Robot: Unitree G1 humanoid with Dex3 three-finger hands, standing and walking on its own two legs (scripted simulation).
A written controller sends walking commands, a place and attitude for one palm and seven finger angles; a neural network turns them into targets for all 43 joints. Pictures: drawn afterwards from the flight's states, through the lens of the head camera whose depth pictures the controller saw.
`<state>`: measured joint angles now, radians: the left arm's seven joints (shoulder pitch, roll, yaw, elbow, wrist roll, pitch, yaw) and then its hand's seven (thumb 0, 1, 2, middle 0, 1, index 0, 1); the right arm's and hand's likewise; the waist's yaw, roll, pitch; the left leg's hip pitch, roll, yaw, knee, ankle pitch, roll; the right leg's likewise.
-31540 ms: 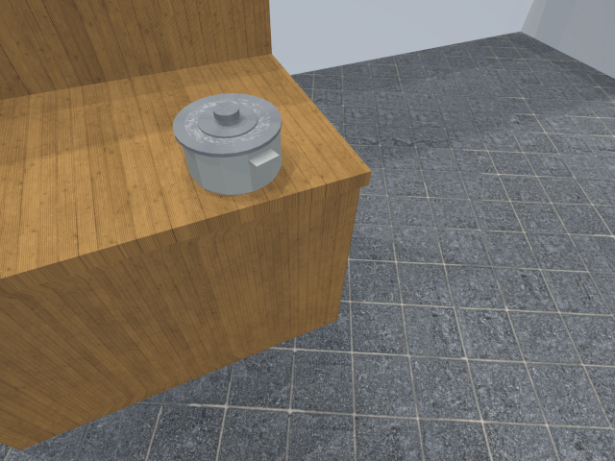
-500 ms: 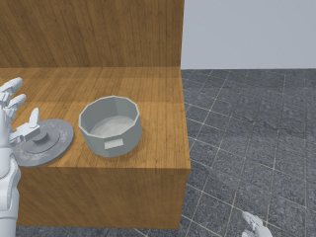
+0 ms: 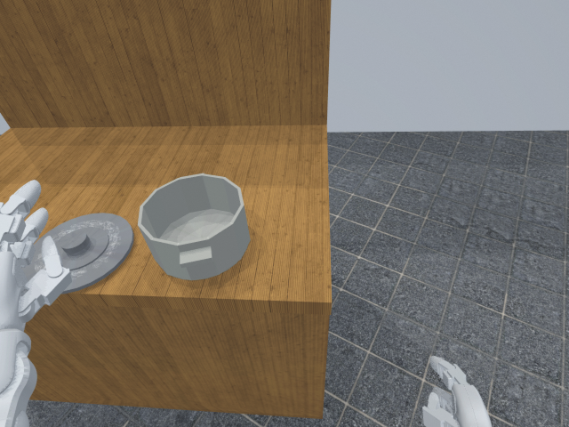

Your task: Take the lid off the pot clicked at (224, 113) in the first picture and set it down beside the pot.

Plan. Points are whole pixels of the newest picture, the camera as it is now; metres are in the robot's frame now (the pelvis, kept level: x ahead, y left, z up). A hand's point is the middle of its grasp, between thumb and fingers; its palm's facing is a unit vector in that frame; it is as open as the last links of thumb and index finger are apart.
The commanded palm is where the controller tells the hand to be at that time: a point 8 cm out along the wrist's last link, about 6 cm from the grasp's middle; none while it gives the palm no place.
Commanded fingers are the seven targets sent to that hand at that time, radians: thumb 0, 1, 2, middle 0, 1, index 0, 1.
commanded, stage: draw the hand back to the body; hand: left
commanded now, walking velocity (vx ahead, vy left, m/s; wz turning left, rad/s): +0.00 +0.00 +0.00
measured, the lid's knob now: (74, 241) +0.43 +0.46 +0.00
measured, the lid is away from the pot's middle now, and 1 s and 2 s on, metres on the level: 0.25 0.25 0.25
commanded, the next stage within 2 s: step back with the hand held close in 0.46 s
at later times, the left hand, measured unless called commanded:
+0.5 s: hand (47, 325) +0.17 +0.26 +0.16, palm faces +0.38 -0.86 -0.35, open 7.4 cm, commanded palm +0.12 +0.31 +0.18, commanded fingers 0.00 0.90 0.90 -0.20 -0.30 -0.20 -0.30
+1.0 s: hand out of the picture +0.16 +0.32 +0.15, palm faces +0.22 -0.84 -0.49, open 7.4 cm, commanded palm +0.10 +0.37 +0.18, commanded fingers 0.00 0.90 0.90 -0.20 -0.30 -0.20 -0.30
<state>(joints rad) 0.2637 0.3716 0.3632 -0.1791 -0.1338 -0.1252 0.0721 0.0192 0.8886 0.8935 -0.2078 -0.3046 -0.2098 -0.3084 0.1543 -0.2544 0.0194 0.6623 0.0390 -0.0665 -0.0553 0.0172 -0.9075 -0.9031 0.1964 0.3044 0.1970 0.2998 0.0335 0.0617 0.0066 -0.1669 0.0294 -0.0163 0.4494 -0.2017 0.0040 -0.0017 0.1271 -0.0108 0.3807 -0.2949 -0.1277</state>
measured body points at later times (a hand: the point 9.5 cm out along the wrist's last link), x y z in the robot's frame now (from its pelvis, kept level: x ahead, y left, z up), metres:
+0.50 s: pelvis -0.01 +0.03 +0.00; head -0.04 +0.00 +0.45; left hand +0.14 +0.31 +0.18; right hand +0.19 -0.20 -0.08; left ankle +0.03 +0.15 -0.74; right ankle -0.05 -0.03 -0.74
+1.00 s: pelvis -0.04 +0.10 -0.01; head -0.02 +0.12 +0.44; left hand +0.14 +0.37 +0.18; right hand +0.12 -0.15 -0.08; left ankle +0.03 +0.15 -0.74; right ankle -0.05 -0.03 -0.74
